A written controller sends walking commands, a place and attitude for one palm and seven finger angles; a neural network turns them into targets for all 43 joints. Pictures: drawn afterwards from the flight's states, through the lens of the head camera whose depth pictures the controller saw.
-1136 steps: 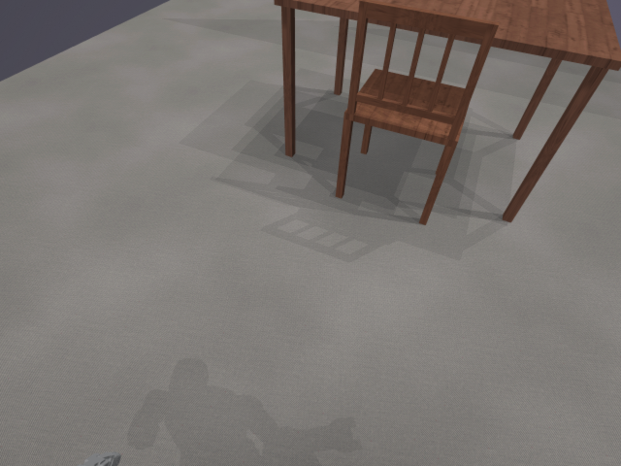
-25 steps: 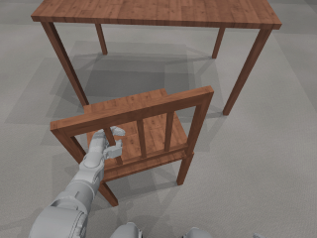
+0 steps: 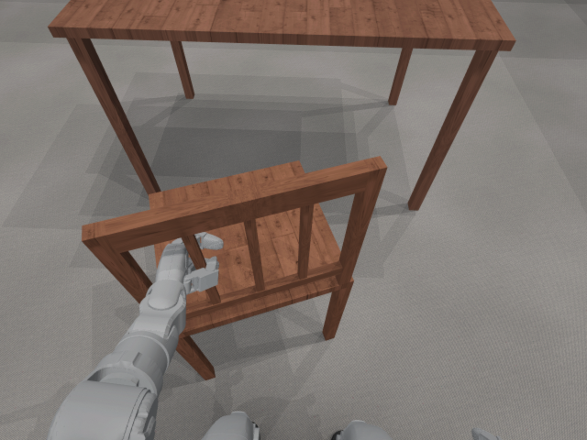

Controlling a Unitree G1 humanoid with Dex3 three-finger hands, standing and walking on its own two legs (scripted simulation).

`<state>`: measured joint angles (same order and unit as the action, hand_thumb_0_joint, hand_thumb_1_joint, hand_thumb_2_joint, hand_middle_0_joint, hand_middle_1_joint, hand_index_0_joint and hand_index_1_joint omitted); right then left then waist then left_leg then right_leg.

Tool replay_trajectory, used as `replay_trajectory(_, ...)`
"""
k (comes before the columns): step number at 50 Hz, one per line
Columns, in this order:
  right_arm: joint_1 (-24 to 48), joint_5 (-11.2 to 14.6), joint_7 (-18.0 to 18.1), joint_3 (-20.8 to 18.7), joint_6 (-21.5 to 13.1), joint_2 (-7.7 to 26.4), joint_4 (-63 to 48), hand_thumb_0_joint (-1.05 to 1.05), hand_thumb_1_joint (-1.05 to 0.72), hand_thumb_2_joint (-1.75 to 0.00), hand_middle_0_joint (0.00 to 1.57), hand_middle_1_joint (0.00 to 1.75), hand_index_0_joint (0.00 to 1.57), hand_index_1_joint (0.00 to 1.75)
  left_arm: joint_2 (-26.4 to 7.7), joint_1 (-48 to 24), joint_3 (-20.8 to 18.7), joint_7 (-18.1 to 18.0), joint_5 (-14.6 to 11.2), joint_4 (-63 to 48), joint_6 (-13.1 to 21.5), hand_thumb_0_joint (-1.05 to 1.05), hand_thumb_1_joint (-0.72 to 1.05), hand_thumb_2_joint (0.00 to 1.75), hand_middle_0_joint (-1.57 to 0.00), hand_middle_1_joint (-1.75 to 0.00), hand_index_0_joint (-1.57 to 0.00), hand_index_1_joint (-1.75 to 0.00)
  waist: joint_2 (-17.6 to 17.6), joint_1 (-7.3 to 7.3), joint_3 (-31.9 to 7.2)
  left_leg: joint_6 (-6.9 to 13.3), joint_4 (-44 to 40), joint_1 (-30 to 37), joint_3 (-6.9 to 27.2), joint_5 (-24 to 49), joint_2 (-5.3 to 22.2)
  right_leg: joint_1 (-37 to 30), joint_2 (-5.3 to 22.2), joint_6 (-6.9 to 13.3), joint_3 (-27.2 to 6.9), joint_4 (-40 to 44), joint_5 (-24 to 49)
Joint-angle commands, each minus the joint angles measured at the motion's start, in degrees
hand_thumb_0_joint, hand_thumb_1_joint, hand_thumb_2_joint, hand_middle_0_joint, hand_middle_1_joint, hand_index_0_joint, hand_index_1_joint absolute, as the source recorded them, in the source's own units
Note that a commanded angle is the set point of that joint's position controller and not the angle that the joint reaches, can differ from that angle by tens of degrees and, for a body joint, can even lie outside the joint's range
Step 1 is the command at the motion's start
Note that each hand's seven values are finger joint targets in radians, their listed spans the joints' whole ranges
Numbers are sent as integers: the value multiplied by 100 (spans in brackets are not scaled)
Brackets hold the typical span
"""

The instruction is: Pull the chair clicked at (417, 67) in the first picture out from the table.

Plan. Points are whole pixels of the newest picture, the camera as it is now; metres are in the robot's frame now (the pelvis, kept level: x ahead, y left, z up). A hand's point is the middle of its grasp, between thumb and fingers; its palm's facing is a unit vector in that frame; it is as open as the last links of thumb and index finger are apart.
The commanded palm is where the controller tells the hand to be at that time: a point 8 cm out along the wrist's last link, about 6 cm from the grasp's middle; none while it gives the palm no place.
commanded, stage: step backward, pulling the chair out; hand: left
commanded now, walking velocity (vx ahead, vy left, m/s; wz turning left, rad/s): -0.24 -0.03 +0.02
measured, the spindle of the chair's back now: (255, 257) +0.41 +0.09 -0.09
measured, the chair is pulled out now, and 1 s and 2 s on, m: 0.46 0.46 0.47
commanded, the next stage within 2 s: stop walking, hand still on the chair in 1.70 s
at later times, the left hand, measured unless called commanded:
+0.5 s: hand (211, 273) +0.35 +0.15 -0.05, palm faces +0.04 -0.98 -0.17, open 5.1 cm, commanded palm +0.36 +0.20 -0.05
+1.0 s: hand (212, 273) +0.36 +0.15 -0.05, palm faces +0.05 -0.98 -0.17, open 5.1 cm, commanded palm +0.36 +0.20 -0.05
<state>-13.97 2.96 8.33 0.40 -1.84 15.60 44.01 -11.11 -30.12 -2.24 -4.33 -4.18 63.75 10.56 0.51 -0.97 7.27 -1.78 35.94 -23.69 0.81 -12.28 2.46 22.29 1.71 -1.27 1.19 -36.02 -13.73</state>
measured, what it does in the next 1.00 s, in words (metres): stands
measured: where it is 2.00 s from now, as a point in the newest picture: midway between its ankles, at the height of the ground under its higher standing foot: outside the picture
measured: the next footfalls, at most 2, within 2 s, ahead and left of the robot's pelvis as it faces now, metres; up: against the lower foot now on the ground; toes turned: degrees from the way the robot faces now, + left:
none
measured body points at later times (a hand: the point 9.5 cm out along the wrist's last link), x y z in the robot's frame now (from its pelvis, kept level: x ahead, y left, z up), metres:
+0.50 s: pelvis -0.01 +0.00 +0.00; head +0.06 +0.01 +0.44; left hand +0.35 +0.20 -0.04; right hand +0.08 -0.25 -0.13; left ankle +0.07 +0.14 -0.72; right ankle +0.06 -0.13 -0.72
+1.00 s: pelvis -0.01 +0.00 +0.00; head +0.06 +0.00 +0.44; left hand +0.35 +0.20 -0.04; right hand +0.09 -0.25 -0.13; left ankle +0.07 +0.14 -0.72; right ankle +0.06 -0.13 -0.72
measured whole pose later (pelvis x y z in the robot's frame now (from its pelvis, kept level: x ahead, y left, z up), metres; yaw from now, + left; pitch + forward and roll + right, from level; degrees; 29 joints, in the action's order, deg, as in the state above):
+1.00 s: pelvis -0.01 +0.00 +0.00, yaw -1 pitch +0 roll -1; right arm -13.0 2.8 7.6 1.8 -2.8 12.4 43.4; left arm -12.4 -31.1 -2.0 -3.8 -3.9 62.6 9.9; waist 0.7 -0.2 8.2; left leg -2.4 36.8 -24.8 1.0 -12.2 4.1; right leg 22.7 0.4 -0.7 1.8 -34.9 -12.4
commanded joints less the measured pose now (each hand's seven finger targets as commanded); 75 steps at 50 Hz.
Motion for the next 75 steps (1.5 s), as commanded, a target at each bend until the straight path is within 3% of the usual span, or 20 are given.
replay_trajectory(1, -58, -35, -4, -194, -246, 698, -580, 0, -90, -90, 20, 30, 20, 30, -983, -1853, -86, -32, 147, -1012, 314, 0, 90, 90, -50, -145, -50, -145, 667, 149, -2127, 536, -788, 879, 985, 1117, 973, -729, 211, 103, -256, 360, -9)
replay_trajectory(4, -149, -7, 8, -210, -288, 731, -537, 0, -90, -90, 20, 30, 20, 30, -1163, -1772, -139, -26, 130, -956, 272, 0, 90, 90, -50, -145, -50, -145, 391, 114, -2140, 370, -540, 879, 728, 926, 768, -808, 369, 148, -501, 705, 319)
replay_trajectory(10, -179, 33, 16, -196, -246, 677, -514, 0, -90, -90, 20, 30, 20, 30, -1427, -1754, -219, -88, 120, -841, 179, 0, 90, 90, -50, -145, -50, -145, -323, 33, -2112, 66, 44, 860, 333, -42, 280, -510, 1228, 471, -1177, 1253, 143)
replay_trajectory(13, -98, 19, 17, -177, -234, 681, -548, 0, -90, -90, 20, 30, 20, 30, -1285, -1856, -174, -80, 124, -867, 212, 0, 90, 90, -50, -145, -50, -145, -465, 27, -1939, 155, -232, 939, 486, -105, 358, -245, 1016, 351, -895, 1217, -515)
replay_trajectory(17, 7, -34, 15, -167, -245, 702, -609, 0, -90, -90, 20, 30, 20, 30, -1010, -1854, -98, -51, 143, -976, 300, 0, 90, 90, -50, -145, -50, -145, 508, 153, -1971, 512, -1041, 737, 1064, 177, 933, -463, 240, 105, -256, 308, -587)
replay_trajectory(21, -85, -50, -11, -168, -292, 680, -556, 0, -90, -90, 20, 30, 20, 30, -943, -1896, -43, -17, 159, -1078, 297, 0, 90, 90, -50, -145, -50, -145, 697, 162, -2146, 533, -826, 887, 988, 859, 996, -622, 188, 122, -219, 324, -189)
replay_trajectory(24, -153, -46, 4, -186, -321, 692, -495, 0, -90, -90, 20, 30, 20, 30, -1117, -1825, -125, -10, 159, -1021, 268, 0, 90, 90, -50, -145, -50, -145, 399, 130, -2131, 403, -597, 908, 769, 832, 845, -644, 270, 127, -366, 577, 129)
replay_trajectory(28, -156, -6, 12, -183, -328, 624, -521, 0, -90, -90, 20, 30, 20, 30, -1283, -1858, -167, -50, 158, -1009, 260, 0, 90, 90, -50, -145, -50, -145, -192, 52, -2233, 110, -108, 812, 338, 314, 412, -639, 863, 326, -1021, 958, 368)
replay_trajectory(32, -132, 20, 6, -181, -250, 614, -503, 0, -90, -90, 20, 30, 20, 30, -1376, -1788, -217, -85, 148, -935, 200, 0, 90, 90, -50, -145, -50, -145, -597, 32, -2197, 63, 156, 905, 325, 4, 249, -521, 1283, 469, -1221, 1229, 400)
replay_trajectory(35, -74, 10, 28, -179, -205, 682, -518, 0, -90, -90, 20, 30, 20, 30, -1295, -1816, -201, -87, 140, -946, 191, 0, 90, 90, -50, -145, -50, -145, -406, 47, -2004, 171, -311, 966, 539, 302, 420, -402, 985, 332, -825, 1046, 35)
replay_trajectory(40, 25, -39, 5, -174, -198, 697, -607, 0, -90, -90, 20, 30, 20, 30, -936, -1874, -58, -39, 150, -1066, 286, 0, 90, 90, -50, -145, -50, -145, 774, 172, -2033, 584, -1095, 806, 1188, 677, 1072, -527, 177, 109, -142, 132, -446)
replay_trajectory(43, -46, -48, -17, -176, -253, 662, -578, 0, -90, -90, 20, 30, 20, 30, -892, -1913, -25, -12, 147, -1122, 302, 0, 90, 90, -50, -145, -50, -145, 645, 165, -2122, 553, -850, 881, 1019, 876, 1039, -636, 173, 123, -188, 351, -278)
replay_trajectory(47, -96, -31, -11, -187, -303, 662, -558, 0, -90, -90, 20, 30, 20, 30, -1069, -1865, -87, -13, 152, -1092, 266, 0, 90, 90, -50, -145, -50, -145, 375, 126, -2120, 333, -518, 800, 648, 547, 748, -652, 364, 154, -474, 690, 24)
replay_trajectory(51, -142, 9, 2, -194, -306, 630, -540, 0, -90, -90, 20, 30, 20, 30, -1410, -1789, -242, -76, 149, -1020, 239, 0, 90, 90, -50, -145, -50, -145, -337, 66, -2170, 74, 78, 784, 278, -78, 290, -521, 1101, 439, -1239, 1179, 60)
replay_trajectory(54, -117, 26, 2, -184, -238, 647, -489, 0, -90, -90, 20, 30, 20, 30, -1533, -1766, -283, -103, 119, -994, 164, 0, 90, 90, -50, -145, -50, -145, -620, 39, -2143, 60, 265, 877, 344, -240, 191, -521, 1447, 573, -1314, 1396, 241)
replay_trajectory(57, -26, 23, 6, -169, -190, 663, -531, 0, -90, -90, 20, 30, 20, 30, -1276, -1839, -186, -87, 129, -1005, 166, 0, 90, 90, -50, -145, -50, -145, -783, 37, -1977, 137, -96, 983, 499, 240, 343, -415, 1177, 392, -926, 1198, 97)
replay_trajectory(61, 89, -46, 9, -158, -171, 695, -604, 0, -90, -90, 20, 30, 20, 30, -950, -1856, -74, -49, 158, -1124, 276, 0, 90, 90, -50, -145, -50, -145, 509, 170, -2031, 552, -1055, 859, 1159, 772, 1000, -579, 272, 90, -159, 218, -320)
replay_trajectory(65, -13, -50, -26, -172, -216, 677, -569, 0, -90, -90, 20, 30, 20, 30, -913, -1852, -22, -10, 168, -1177, 277, 0, 90, 90, -50, -145, -50, -145, 718, 179, -2102, 568, -848, 904, 1059, 1134, 1047, -713, 212, 129, -180, 330, -173)
replay_trajectory(70, -84, -29, -10, -190, -270, 663, -559, 0, -90, -90, 20, 30, 20, 30, -1147, -1811, -123, -23, 168, -1145, 260, 0, 90, 90, -50, -145, -50, -145, 331, 131, -2136, 286, -474, 819, 621, 463, 684, -666, 458, 196, -566, 724, 80)
replay_trajectory(75, -111, 6, -7, -177, -252, 615, -549, 0, -90, -90, 20, 30, 20, 30, -1420, -1769, -235, -91, 156, -1064, 210, 0, 90, 90, -50, -145, -50, -145, -468, 62, -2196, 68, 172, 849, 335, -30, 247, -581, 1306, 523, -1239, 1244, 259)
